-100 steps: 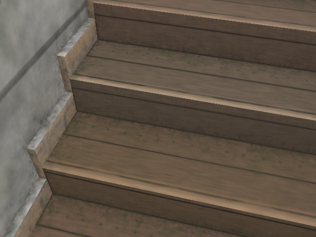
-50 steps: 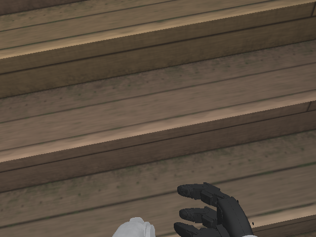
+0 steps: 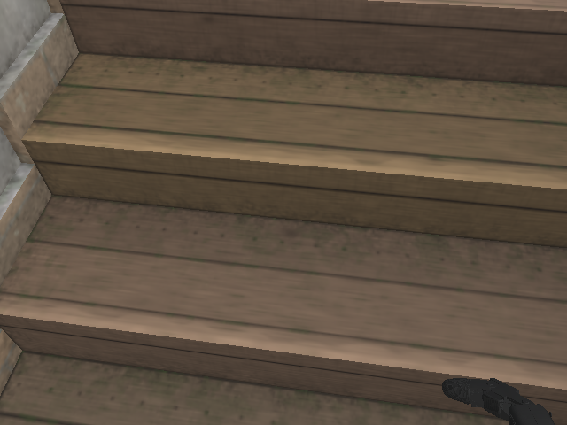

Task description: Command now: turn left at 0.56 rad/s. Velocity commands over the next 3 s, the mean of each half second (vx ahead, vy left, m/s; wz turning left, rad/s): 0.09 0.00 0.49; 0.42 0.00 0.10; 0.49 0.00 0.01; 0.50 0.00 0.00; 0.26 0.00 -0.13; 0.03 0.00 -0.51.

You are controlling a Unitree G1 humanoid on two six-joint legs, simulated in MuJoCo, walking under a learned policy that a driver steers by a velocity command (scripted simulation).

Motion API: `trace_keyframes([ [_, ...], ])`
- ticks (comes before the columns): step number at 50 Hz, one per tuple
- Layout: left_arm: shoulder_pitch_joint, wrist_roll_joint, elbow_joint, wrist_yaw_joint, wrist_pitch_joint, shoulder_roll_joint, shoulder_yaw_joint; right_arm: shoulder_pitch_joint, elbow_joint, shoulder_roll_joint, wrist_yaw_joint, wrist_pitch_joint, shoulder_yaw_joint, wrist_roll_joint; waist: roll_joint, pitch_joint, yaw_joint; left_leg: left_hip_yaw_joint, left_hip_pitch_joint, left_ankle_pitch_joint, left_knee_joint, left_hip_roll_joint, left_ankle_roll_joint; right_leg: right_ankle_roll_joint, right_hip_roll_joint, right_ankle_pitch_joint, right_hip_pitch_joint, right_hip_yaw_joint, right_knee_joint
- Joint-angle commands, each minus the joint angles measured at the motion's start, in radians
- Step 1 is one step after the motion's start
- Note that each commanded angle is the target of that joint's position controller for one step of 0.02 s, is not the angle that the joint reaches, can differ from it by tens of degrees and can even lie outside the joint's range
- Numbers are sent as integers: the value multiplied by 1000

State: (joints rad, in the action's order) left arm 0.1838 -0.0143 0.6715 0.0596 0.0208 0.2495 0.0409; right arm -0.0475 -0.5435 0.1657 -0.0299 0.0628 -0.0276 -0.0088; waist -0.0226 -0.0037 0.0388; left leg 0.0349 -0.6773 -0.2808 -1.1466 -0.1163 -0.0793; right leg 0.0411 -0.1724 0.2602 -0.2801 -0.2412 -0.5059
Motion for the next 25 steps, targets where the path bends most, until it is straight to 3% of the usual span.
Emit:
trace_keyframes([
  [1,-55,15,-67,-16,3,180,57,-7,73,80,5,-3,56,-2,220,-134,-28,51,209,40,381,35,80,-160,-233,-241,117,132,83],
  [2,-20,24,-37,-23,16,139,45,-42,53,100,8,-8,76,-2,178,-132,-31,75,273,45,568,84,107,-126,-180,-253,149,103,-9],
  [3,23,21,-7,-33,17,97,33,-82,37,149,17,-14,102,6,92,-110,-37,27,347,194,746,100,121,-85,-105,-262,137,59,-156],
  [4,36,-12,-28,-34,3,60,24,-155,30,255,19,-20,132,21,-144,-125,-43,-176,598,888,632,-50,153,-6,-19,188,-176,37,-476],
  [5,14,-21,-70,-35,-22,19,8,-209,42,326,20,-25,135,56,-331,-242,-50,-462,732,1223,602,-269,353,91,99,382,-459,124,-872],
  [6,-35,21,-53,-38,-33,29,11,-198,69,277,32,-44,120,75,-241,-344,-109,-576,671,1024,659,-315,455,106,113,348,-477,268,-1138],
  [7,-121,43,-70,-40,-43,17,6,-171,64,243,31,-46,113,77,-161,-243,-117,-498,600,707,695,-243,431,99,99,267,-544,310,-1159],
  [8,-145,26,-76,-30,-40,2,0,-100,65,219,20,-36,109,52,-132,-143,-82,-453,538,533,692,-179,374,92,98,192,-591,306,-1183],
  [9,-153,5,-91,-20,-32,20,1,-44,78,196,12,-28,98,32,-115,-95,-62,-426,463,514,687,-150,350,95,104,140,-575,307,-1197],
  [10,-129,-9,-110,-21,-25,37,6,0,95,194,8,-27,90,29,-119,-97,-24,-403,392,543,683,-120,345,85,131,87,-503,300,-1212],
  [11,-115,-23,-126,-28,-24,32,-2,-2,93,187,-6,-28,83,36,-102,-122,-13,-404,391,526,679,-113,354,75,157,52,-491,290,-1253],
  [13,-67,-15,-117,-28,-22,42,1,-15,97,183,-13,-30,75,45,-109,-162,-11,-400,419,581,652,-95,351,74,184,8,-491,286,-1329],
  [15,-58,-13,-133,-33,-20,39,-6,-96,75,200,-19,-43,82,37,-100,-199,-32,-435,495,285,684,-88,354,59,197,-12,-555,288,-1383],
  [16,-55,-6,-140,-35,-20,30,-8,-140,62,198,-18,-46,84,21,-98,-186,-48,-462,526,63,721,-76,351,51,190,-15,-591,290,-1363],
  [17,-64,0,-147,-38,-22,24,-12,-175,49,196,-17,-49,84,18,-109,-157,-63,-494,543,-107,758,-74,355,46,188,-16,-636,285,-1364],
  [19,-71,7,-156,-39,-30,25,-12,-252,7,189,-12,-66,86,31,-145,-96,-83,-557,575,-248,818,-96,381,41,188,-3,-726,282,-1406],
  [22,-82,17,-143,-42,-51,-8,-20,-342,-57,178,-2,-78,90,40,-117,-23,-106,-570,599,-282,844,-112,391,22,168,26,-837,279,-1421],
  [25,-70,16,-138,-46,-58,-54,-38,-354,-104,179,0,-82,93,46,-109,15,-89,-549,535,-274,873,-114,397,15,147,35,-904,278,-1541],
])
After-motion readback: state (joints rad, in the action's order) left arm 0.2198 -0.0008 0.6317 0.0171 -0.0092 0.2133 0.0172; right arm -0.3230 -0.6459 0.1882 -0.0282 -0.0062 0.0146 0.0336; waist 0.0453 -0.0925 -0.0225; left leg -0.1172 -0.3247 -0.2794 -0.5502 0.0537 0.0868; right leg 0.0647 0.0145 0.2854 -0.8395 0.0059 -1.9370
